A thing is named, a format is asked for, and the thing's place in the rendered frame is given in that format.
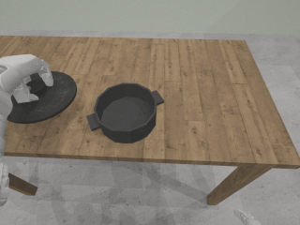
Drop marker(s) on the robot left forearm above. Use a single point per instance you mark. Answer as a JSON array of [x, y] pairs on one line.
[[9, 80]]

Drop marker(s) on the lid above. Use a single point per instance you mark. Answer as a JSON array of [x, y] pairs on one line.
[[56, 99]]

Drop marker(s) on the right robot hand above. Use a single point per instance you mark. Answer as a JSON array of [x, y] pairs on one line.
[[246, 217]]

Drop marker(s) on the pot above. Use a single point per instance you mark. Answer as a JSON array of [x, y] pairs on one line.
[[126, 112]]

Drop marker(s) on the left robot upper arm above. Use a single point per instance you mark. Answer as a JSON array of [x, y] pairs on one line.
[[4, 183]]

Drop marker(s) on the table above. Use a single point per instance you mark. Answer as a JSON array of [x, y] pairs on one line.
[[217, 108]]

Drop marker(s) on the knob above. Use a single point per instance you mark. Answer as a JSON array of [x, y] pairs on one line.
[[38, 87]]

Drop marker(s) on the left robot hand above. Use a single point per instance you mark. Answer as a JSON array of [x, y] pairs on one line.
[[26, 65]]

